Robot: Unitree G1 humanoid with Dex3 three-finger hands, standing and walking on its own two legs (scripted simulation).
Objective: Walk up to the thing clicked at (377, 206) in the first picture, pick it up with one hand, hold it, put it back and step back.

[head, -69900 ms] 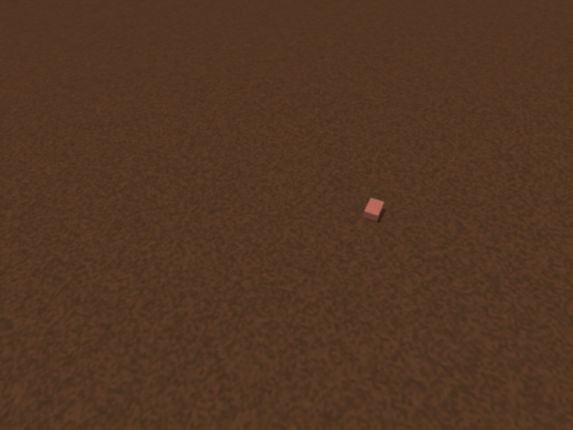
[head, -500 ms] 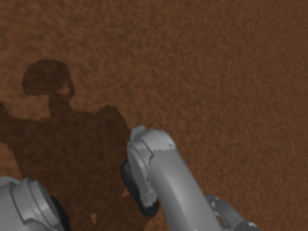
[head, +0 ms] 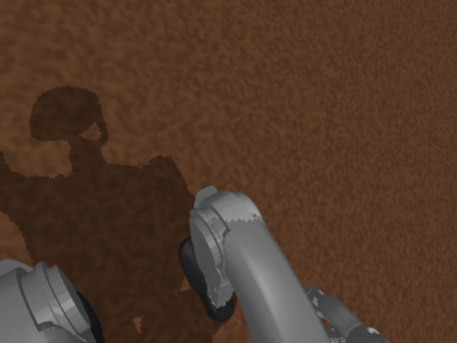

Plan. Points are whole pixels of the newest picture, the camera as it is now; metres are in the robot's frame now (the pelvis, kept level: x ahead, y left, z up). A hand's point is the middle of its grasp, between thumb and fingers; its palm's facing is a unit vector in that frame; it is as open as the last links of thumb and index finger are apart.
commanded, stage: rest palm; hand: left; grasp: from above
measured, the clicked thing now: out of the picture +0.52 +0.39 -0.30
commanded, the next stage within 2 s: approach in 0.48 s
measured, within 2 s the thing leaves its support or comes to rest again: neither
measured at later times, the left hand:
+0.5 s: hand out of the picture +0.48 +0.37 -0.21, palm faces -0.44 -0.14 -0.89, open 12.4 cm
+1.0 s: hand out of the picture +0.51 +0.41 -0.13, palm faces -0.39 -0.10 -0.92, open 12.5 cm
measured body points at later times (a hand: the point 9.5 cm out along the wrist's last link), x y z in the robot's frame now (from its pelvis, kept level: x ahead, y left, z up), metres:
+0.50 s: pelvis +0.00 +0.00 +0.00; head +0.28 +0.14 +0.32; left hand +0.50 +0.38 -0.16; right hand +0.06 -0.25 -0.06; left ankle +0.07 +0.14 -0.28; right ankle +0.11 -0.12 -0.28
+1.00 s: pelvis +0.00 +0.00 +0.01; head +0.26 +0.13 +0.35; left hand +0.53 +0.41 -0.08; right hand +0.08 -0.25 -0.06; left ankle +0.07 +0.14 -0.28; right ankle +0.11 -0.12 -0.28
